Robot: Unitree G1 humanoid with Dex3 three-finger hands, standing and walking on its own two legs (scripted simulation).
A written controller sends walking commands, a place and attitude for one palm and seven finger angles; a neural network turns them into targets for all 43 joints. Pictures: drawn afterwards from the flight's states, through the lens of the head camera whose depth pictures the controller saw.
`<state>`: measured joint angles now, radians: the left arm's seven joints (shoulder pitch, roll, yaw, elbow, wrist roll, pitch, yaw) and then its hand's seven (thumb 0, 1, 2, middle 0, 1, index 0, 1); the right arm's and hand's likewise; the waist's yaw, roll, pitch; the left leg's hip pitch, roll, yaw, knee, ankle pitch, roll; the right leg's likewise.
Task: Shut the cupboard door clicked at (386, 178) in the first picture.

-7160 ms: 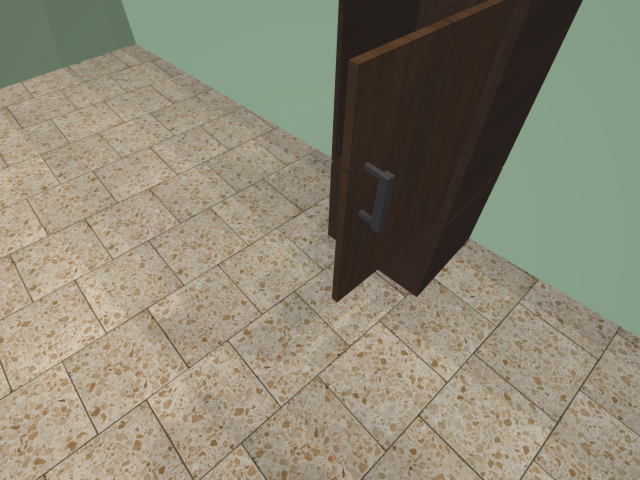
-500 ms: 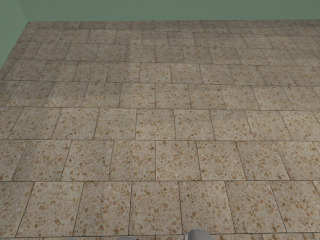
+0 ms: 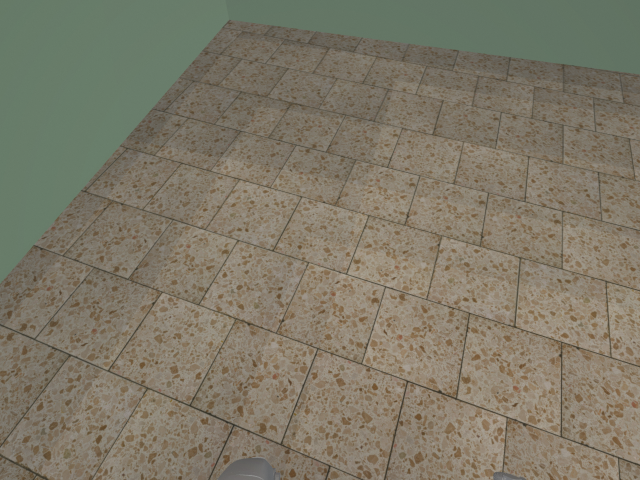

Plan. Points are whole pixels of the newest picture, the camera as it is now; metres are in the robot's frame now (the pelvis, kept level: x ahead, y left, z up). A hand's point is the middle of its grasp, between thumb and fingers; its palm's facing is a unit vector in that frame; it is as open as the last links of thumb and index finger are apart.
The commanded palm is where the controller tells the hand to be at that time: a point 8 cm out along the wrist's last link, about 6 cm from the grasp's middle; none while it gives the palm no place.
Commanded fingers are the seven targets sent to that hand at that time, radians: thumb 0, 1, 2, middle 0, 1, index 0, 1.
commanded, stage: walk to a spot facing it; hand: left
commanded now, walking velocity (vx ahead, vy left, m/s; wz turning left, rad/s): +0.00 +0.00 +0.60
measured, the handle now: out of the picture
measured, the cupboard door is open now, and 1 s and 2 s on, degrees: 85 85 85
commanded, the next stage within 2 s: none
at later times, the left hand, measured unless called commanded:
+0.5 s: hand out of the picture +0.05 +0.20 -0.15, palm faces +0.24 -0.92 -0.32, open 7.4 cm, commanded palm none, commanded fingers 0.00 0.90 0.90 -0.20 -0.30 -0.20 -0.30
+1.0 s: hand out of the picture -0.08 +0.20 -0.19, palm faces +0.57 -0.78 -0.26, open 7.4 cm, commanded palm none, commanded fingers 0.00 0.90 0.90 -0.20 -0.30 -0.20 -0.30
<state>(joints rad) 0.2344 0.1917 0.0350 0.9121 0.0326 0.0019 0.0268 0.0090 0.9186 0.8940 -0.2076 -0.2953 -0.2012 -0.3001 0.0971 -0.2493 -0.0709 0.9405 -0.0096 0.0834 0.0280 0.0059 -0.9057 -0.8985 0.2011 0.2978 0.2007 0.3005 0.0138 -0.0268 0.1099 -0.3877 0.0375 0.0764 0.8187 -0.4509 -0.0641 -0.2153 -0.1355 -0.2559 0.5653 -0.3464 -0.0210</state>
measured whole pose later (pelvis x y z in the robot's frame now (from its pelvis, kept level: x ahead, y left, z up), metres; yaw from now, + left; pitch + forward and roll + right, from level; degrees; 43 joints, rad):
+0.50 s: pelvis +0.00 -0.03 -0.01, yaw +16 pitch +1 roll +1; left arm 0.14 0.21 0.04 0.87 0.03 0.01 0.02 0.01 0.91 0.89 -0.20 -0.29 -0.20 -0.30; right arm 0.16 -0.25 -0.08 0.93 -0.01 0.07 0.01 0.01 -0.90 -0.90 0.21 0.30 0.21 0.30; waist -0.02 0.05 0.12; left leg -0.44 -0.03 -0.07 0.84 -0.46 -0.03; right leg -0.30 -0.05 -0.07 0.63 -0.34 0.00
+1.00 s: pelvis +0.01 +0.00 -0.01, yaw +34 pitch +1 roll +0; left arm 0.21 0.27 0.07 0.94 0.02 0.07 0.02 0.01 0.91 0.89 -0.20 -0.29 -0.20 -0.30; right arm 0.10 -0.22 -0.05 0.90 -0.02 0.03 0.01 0.00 -0.90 -0.90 0.20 0.30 0.20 0.30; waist 0.02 -0.05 0.11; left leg -0.31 -0.01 0.05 0.61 -0.31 0.04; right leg -0.45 -0.12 -0.06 1.11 -0.50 0.08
